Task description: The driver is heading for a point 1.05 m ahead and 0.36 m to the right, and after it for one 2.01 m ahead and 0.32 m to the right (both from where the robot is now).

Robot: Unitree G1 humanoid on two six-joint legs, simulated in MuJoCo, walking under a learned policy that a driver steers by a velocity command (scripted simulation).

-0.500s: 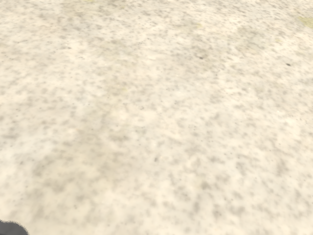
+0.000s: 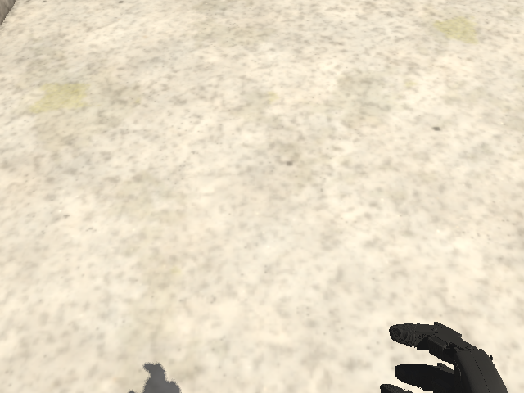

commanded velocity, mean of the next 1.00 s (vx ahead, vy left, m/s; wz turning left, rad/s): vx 0.50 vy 0.00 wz -0.58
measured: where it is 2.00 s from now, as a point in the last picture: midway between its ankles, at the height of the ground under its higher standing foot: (449, 238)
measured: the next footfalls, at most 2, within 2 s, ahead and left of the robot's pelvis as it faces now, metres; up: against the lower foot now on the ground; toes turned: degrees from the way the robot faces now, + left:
left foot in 0.24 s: +0.32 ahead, +0.11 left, +0.00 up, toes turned -12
right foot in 0.74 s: +0.52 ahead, -0.20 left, +0.00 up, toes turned -31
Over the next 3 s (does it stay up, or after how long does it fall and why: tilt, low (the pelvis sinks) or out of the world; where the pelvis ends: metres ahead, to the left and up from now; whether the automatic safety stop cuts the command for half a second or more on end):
stays up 1.48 -0.61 0.01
